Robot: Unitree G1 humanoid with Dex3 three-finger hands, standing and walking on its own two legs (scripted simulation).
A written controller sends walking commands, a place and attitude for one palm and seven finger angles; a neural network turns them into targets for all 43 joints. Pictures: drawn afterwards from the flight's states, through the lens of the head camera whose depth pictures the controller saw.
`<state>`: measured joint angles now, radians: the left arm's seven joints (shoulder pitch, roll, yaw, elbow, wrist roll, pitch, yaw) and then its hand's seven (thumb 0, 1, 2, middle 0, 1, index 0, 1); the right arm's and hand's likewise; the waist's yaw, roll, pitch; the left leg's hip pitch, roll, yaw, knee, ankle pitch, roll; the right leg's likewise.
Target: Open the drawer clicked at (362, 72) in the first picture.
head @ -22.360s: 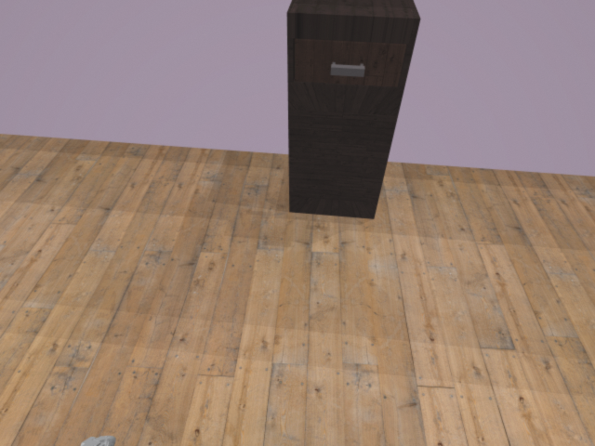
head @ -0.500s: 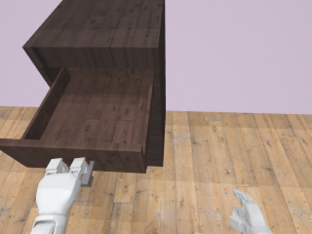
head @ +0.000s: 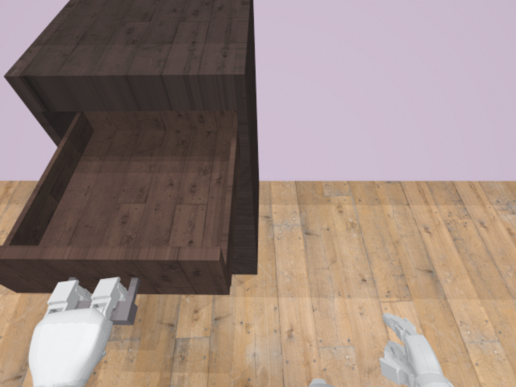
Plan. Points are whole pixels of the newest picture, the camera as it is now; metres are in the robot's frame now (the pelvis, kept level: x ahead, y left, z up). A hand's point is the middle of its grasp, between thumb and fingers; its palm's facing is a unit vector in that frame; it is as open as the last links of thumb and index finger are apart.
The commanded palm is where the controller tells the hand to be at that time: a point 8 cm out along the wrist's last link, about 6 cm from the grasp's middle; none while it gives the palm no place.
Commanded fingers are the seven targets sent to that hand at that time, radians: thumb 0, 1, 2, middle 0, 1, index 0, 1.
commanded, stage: open the thumb to release the handle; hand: left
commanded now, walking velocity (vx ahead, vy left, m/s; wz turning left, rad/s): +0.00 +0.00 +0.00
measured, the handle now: (98, 297) +0.24 +0.26 +0.01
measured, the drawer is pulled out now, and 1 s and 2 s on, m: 0.30 0.30 0.29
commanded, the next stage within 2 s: lift the hand off the handle in 0.52 s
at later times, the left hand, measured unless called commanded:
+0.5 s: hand (98, 335) +0.19 +0.24 +0.00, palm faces -0.01 -0.05 -1.00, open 11.8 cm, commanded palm +0.17 +0.25 +0.05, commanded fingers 0.00 -0.50 0.30 -0.30 -1.20 -0.30 -1.20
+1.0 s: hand (99, 330) +0.20 +0.24 +0.00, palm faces +0.01 -0.03 -1.00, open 13.5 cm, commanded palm +0.18 +0.24 +0.06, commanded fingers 0.00 -0.50 0.30 -0.30 -1.20 -0.30 -1.20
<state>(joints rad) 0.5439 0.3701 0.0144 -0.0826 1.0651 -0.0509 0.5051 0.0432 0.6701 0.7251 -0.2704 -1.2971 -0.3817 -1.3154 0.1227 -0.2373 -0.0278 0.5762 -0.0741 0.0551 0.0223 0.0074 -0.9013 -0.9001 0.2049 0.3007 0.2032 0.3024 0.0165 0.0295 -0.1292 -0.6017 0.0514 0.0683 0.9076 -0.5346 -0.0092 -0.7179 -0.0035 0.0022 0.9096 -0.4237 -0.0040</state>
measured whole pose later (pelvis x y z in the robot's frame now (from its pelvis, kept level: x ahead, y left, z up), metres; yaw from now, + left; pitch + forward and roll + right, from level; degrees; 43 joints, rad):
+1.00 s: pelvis -0.04 -0.01 +0.01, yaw +4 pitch +10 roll +1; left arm 0.14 0.36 -0.07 0.24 1.08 -0.03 0.46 0.00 -0.49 0.30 -0.32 -1.20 -0.37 -1.26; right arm 0.13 -0.23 -0.02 0.66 -0.04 0.03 -0.07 0.01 -0.90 -0.90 0.20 0.30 0.20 0.30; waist 0.07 0.05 -0.08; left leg -0.58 0.02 0.01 0.85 -0.44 -0.02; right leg -0.66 -0.04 -0.05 0.85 -0.36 -0.02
